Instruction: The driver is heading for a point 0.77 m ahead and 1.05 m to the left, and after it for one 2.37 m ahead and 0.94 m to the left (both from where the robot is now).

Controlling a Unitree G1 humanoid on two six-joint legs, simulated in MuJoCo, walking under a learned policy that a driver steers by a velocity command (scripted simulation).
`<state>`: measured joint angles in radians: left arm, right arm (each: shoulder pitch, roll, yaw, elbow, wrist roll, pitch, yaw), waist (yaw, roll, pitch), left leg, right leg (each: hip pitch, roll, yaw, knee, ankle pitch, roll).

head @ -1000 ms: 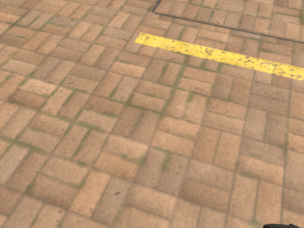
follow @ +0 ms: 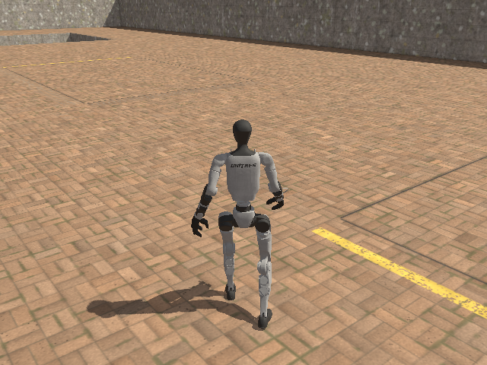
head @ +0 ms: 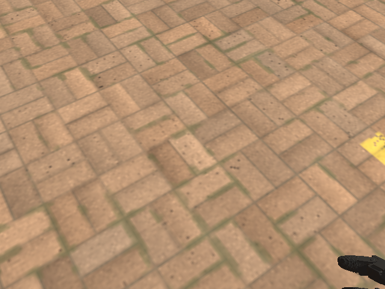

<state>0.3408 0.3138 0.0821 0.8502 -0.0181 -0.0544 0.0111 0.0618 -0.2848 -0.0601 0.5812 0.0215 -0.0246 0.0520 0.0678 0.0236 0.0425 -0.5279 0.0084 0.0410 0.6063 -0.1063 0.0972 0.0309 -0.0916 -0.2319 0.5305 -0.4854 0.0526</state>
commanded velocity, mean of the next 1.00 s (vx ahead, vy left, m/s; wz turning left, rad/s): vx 0.50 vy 0.00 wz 0.60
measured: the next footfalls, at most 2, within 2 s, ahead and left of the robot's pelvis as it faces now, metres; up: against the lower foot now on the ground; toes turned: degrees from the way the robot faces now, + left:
right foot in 0.48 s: +0.46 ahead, -0.08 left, +0.00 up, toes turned +20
left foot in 1.00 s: +0.59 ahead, +0.29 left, +0.00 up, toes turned +37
